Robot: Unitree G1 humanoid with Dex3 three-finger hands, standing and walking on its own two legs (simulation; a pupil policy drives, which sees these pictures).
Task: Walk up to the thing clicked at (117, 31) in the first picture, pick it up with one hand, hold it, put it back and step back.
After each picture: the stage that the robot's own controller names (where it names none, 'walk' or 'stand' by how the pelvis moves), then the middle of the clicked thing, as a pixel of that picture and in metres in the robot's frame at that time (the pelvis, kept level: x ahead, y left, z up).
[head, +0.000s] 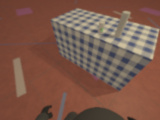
stand; (121, 25) +0.91 -0.28 +0.11
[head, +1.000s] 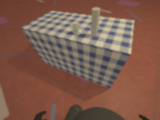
walk; (94, 23) +0.84 +0.03 +0.14
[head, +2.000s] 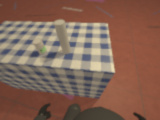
stand; (63, 39) +0.53 +0.24 +0.14
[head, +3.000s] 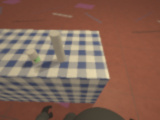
stand; (58, 48) +0.48 +0.26 +0.11
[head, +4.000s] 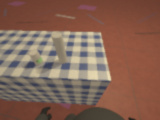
stand; (60, 49) +0.48 +0.25 +0.11
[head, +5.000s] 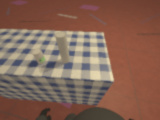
stand; (63, 49) +0.48 +0.23 +0.11
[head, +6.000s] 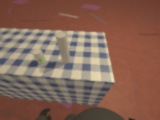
stand; (64, 49) +0.48 +0.22 +0.11
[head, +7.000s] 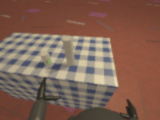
rise first; (69, 52) +0.48 +0.21 +0.11
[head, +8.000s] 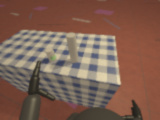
go down; (72, 49) +0.50 +0.20 +0.11
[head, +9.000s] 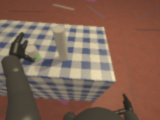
go down; (61, 46) +0.48 +0.19 +0.12
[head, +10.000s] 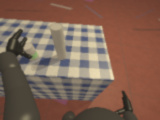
go down; (59, 44) +0.49 +0.19 +0.13
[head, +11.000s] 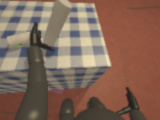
close in; (55, 26) +0.53 +0.15 +0.18
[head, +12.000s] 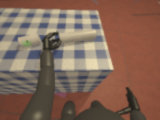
close; (77, 36) +0.58 +0.05 +0.09
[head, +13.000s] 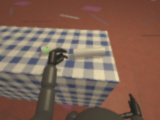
lift; (88, 52) +0.53 +0.02 +0.07
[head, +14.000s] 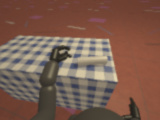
lift; (92, 60) +0.51 +0.01 +0.04
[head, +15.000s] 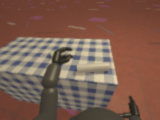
hold; (92, 67) +0.43 +0.00 +0.04
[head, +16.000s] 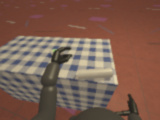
hold; (94, 73) +0.37 -0.01 +0.03
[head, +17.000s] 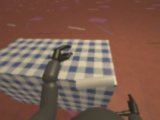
stand; (94, 82) +0.30 -0.01 +0.03
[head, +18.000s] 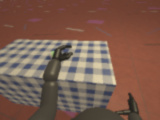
stand; out of the picture +0.15 -0.50 -0.73
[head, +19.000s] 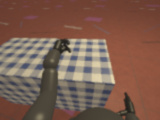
crouch; out of the picture +0.14 -0.50 -0.74
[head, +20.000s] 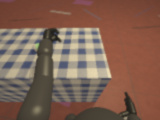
lower; (124, 116) +0.14 -0.50 -0.73
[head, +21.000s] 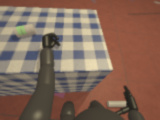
lower; (117, 103) +0.16 -0.50 -0.68
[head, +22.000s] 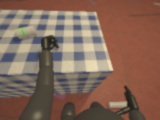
lower; (118, 104) +0.16 -0.50 -0.68
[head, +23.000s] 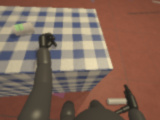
lower; (116, 101) +0.18 -0.50 -0.67
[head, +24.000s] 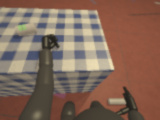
loosen; (117, 101) +0.20 -0.50 -0.67
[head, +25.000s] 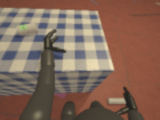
withdraw; (117, 101) +0.21 -0.50 -0.68
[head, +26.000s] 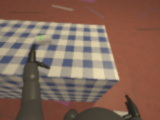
sink last; (123, 114) +0.18 -0.52 -0.70
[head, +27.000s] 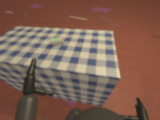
stand; out of the picture +0.18 -0.50 -0.70
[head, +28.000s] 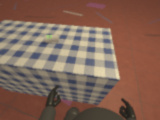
stand; out of the picture +0.15 -0.50 -0.69
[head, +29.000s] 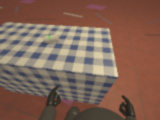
stand; out of the picture +0.15 -0.49 -0.69
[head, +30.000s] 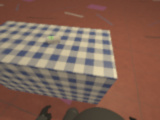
stand; out of the picture +0.15 -0.49 -0.71
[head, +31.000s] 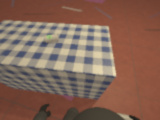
walk; (124, 117) +0.17 -0.49 -0.74
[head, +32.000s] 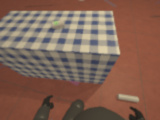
walk; (127, 97) +0.35 -0.52 -0.73
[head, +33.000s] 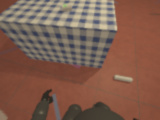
walk; (122, 78) +0.62 -0.54 -0.72
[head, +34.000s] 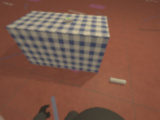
stand; (117, 80) +0.76 -0.51 -0.73
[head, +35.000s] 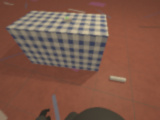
stand; (117, 78) +0.77 -0.51 -0.75
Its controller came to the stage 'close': yes
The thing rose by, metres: 0.00
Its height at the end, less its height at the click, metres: -0.85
